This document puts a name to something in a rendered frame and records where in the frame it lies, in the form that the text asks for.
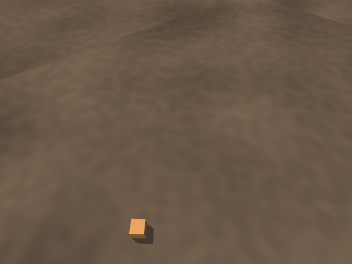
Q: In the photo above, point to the cube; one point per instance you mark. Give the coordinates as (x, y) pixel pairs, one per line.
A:
(138, 228)

